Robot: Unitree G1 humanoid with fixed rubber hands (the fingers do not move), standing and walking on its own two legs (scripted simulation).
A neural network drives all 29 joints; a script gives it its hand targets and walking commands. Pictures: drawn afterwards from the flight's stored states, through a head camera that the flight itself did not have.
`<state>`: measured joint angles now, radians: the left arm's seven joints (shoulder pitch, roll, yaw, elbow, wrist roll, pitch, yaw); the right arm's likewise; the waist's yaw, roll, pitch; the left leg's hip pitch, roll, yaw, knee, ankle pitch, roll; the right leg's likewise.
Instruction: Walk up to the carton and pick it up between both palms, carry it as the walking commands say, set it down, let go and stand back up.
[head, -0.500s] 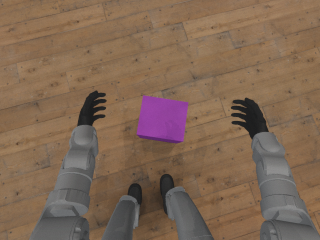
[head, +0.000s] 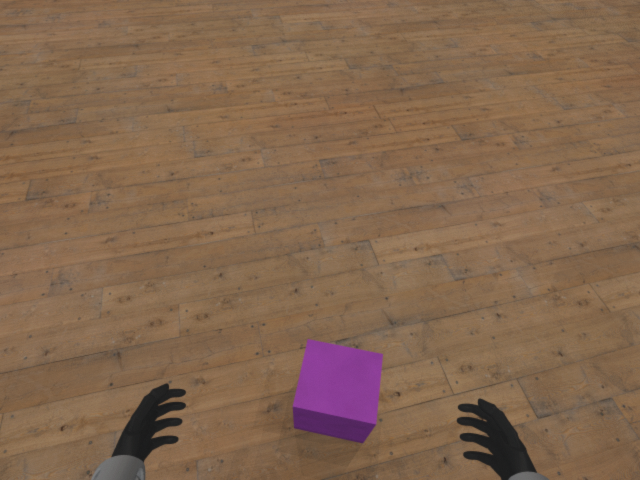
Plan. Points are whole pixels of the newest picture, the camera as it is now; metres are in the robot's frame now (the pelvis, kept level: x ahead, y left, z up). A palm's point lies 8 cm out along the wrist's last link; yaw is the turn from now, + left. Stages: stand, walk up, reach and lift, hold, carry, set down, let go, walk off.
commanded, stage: let go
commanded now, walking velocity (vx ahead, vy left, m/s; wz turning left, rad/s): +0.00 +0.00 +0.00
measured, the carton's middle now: (336, 393) +0.41 -0.07 -0.65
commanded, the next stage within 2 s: stand in 0.46 s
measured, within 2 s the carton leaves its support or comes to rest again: neither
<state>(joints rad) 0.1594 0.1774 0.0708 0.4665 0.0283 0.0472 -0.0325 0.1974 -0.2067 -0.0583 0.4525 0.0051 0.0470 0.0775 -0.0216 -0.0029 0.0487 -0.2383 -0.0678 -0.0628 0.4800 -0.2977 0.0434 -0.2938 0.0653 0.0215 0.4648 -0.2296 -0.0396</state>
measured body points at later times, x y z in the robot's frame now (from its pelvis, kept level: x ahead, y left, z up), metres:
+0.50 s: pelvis +0.01 +0.02 +0.00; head +0.00 +0.02 +0.45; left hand +0.18 +0.25 -0.08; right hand +0.17 -0.23 -0.08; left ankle -0.03 +0.09 -0.74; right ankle +0.00 -0.09 -0.74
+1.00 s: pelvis +0.02 +0.00 +0.00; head +0.02 -0.01 +0.45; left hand +0.14 +0.30 -0.10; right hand +0.17 -0.29 -0.10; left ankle -0.03 +0.09 -0.74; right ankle +0.00 -0.09 -0.74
